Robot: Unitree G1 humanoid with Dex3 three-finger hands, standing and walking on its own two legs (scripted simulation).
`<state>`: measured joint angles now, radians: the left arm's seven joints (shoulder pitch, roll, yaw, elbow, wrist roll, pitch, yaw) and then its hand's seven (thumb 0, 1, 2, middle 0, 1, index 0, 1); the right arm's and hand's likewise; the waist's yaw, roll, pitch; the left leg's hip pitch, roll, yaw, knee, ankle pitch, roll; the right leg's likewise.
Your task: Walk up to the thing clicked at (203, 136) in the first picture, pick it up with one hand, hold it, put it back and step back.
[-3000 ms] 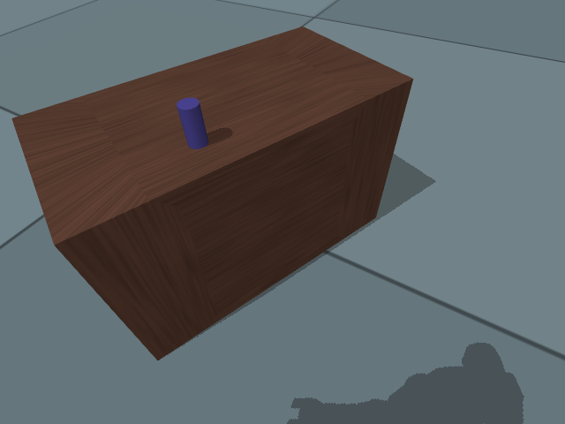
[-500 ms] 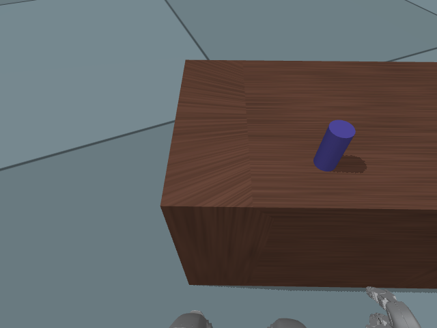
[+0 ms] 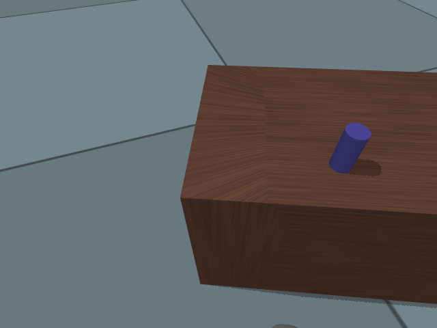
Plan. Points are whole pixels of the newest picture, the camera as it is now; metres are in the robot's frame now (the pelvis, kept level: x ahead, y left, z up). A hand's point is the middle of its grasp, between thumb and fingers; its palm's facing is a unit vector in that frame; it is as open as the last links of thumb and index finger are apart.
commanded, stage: walk up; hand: right
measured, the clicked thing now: (348, 149) +0.50 -0.27 +0.01
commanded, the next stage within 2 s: stand in 1.34 s
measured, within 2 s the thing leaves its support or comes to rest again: neither
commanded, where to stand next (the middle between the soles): +0.08 -0.02 m, yaw -3 degrees
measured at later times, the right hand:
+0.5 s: hand out of the picture +0.10 -0.27 -0.13, palm faces -0.03 +0.93 -0.37, open 7.4 cm
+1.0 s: hand out of the picture +0.12 -0.26 -0.12, palm faces -0.01 +0.93 -0.36, open 7.4 cm
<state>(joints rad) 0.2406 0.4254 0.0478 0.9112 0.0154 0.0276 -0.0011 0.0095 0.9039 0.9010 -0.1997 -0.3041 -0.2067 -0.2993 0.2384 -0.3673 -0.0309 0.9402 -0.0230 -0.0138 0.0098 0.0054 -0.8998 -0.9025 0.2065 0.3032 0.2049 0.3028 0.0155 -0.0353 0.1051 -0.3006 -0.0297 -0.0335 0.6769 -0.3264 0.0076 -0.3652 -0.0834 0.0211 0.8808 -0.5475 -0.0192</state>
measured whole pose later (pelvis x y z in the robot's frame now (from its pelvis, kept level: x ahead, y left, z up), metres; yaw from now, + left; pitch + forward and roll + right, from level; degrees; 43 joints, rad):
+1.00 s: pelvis +0.03 -0.01 +0.03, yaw -1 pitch -3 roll +0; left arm 0.07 0.35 0.02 1.15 0.01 0.01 -0.02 0.01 0.90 0.90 -0.20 -0.30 -0.21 -0.30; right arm 0.07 -0.35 0.00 1.14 -0.01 -0.02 0.00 0.00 -0.90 -0.90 0.21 0.30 0.20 0.30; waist 0.01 -0.01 0.05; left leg -0.11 0.01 -0.04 0.37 -0.21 -0.02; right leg -0.13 -0.05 -0.01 0.37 -0.20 0.04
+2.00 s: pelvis +0.02 -0.01 +0.03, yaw -1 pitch -3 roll +0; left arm 0.10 0.36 0.00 1.14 0.01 0.00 -0.01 0.01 0.90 0.90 -0.20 -0.30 -0.21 -0.30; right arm 0.10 -0.36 0.00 1.14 -0.01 0.00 0.01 0.00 -0.90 -0.90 0.21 0.30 0.20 0.30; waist 0.01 0.00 0.06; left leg -0.11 0.02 -0.05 0.33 -0.18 -0.03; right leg -0.13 -0.03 -0.02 0.34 -0.17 0.02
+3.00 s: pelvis +0.03 -0.02 +0.03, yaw -1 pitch -2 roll +0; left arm 0.11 0.36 0.00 1.12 0.01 0.00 -0.01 0.01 0.90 0.90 -0.20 -0.30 -0.21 -0.30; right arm 0.11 -0.36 0.01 1.12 -0.01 -0.01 0.00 0.00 -0.90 -0.90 0.21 0.30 0.20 0.30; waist 0.01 0.00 0.06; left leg -0.11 0.03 -0.05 0.34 -0.19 -0.04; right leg -0.12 -0.03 -0.02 0.35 -0.18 0.02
